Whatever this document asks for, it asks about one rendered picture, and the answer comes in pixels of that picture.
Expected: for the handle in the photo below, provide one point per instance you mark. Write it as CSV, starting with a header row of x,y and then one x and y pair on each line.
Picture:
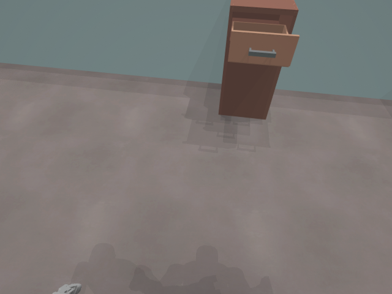
x,y
268,54

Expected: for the cabinet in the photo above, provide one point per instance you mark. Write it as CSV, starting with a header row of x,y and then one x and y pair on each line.
x,y
247,89

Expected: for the drawer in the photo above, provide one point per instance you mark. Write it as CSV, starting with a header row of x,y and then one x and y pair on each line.
x,y
263,37

